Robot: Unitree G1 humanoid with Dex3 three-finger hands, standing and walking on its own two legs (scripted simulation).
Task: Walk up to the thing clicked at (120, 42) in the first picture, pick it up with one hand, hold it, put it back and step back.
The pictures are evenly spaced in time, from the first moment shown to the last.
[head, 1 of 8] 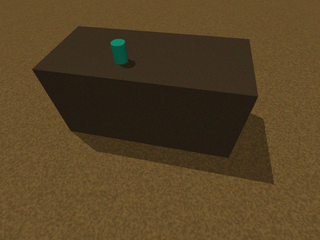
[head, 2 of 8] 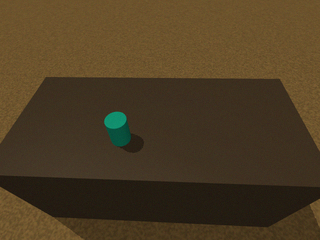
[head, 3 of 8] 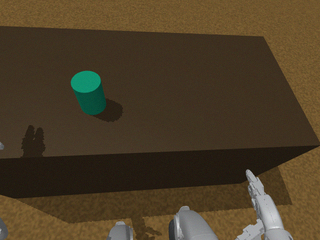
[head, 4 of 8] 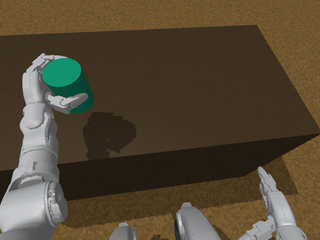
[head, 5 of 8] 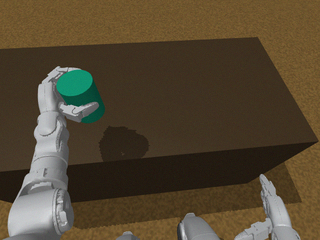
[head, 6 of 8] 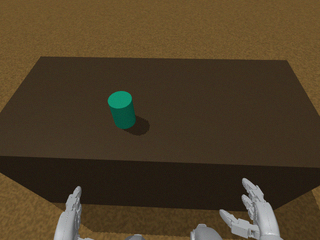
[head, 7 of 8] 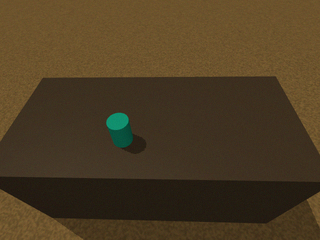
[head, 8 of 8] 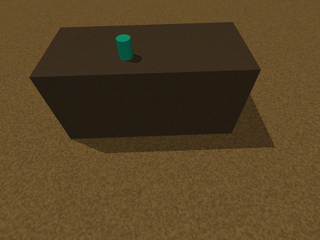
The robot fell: no
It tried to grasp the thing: yes
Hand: left
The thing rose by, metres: 0.27
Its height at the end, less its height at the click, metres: +0.00
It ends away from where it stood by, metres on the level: 0.02
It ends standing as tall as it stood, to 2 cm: yes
